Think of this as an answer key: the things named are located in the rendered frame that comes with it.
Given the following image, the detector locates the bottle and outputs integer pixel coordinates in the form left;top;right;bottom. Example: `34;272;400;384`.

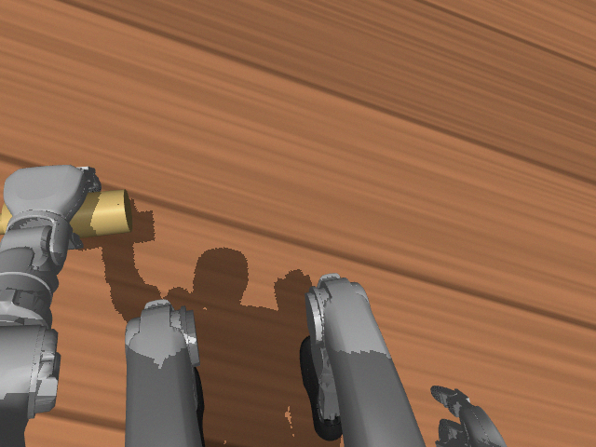
0;189;132;238

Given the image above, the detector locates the right robot hand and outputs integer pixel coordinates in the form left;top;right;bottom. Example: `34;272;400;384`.
430;386;507;447

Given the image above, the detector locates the left robot arm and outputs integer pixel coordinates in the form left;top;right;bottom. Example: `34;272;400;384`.
0;210;71;447

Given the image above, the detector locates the right robot foot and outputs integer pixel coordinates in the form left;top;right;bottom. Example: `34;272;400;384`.
300;335;343;441

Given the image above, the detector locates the left robot hand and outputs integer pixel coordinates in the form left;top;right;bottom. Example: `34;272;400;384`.
3;165;102;250

